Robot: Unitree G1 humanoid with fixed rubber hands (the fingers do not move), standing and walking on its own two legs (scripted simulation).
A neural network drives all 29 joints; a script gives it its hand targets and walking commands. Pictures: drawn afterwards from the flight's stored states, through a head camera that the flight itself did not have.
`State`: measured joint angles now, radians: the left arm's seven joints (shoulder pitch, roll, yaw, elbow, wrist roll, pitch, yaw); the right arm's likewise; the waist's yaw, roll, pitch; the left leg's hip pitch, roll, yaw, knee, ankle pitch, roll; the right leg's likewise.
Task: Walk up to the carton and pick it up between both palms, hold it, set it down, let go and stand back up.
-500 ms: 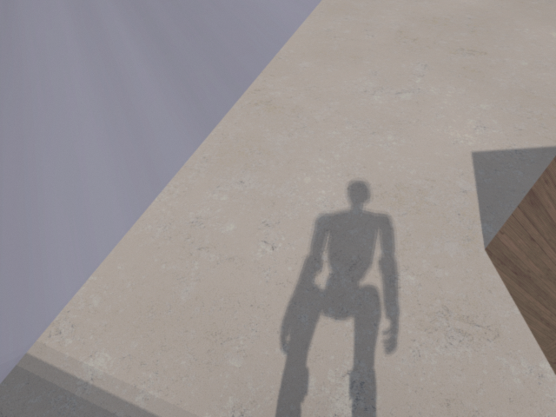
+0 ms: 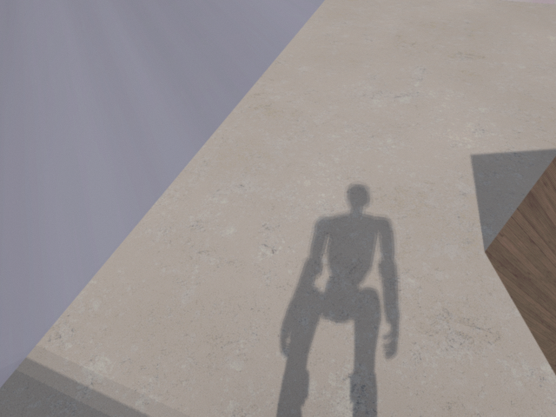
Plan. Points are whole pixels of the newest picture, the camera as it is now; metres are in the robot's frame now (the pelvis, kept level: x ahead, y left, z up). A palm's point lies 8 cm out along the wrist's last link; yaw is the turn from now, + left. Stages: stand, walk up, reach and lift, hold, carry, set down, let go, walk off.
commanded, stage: stand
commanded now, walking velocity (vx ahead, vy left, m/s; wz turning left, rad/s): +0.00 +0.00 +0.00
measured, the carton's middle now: out of the picture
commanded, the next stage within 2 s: walk up in 0.26 s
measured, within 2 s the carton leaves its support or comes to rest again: neither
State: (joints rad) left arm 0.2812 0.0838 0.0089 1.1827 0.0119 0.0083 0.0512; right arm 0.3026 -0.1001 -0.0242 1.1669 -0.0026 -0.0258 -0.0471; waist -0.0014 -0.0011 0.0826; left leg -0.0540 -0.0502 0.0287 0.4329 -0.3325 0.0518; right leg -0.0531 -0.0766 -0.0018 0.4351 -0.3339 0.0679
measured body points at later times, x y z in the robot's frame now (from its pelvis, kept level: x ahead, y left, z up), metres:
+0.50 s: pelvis -0.01 +0.00 +0.00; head +0.01 +0.00 +0.45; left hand -0.04 +0.20 -0.17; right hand -0.03 -0.20 -0.16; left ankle -0.06 +0.09 -0.74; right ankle -0.06 -0.16 -0.74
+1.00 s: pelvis -0.06 -0.07 -0.02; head -0.02 -0.12 +0.42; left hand +0.12 +0.16 -0.14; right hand -0.03 -0.35 -0.17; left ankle +0.00 +0.05 -0.66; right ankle +0.00 -0.16 -0.74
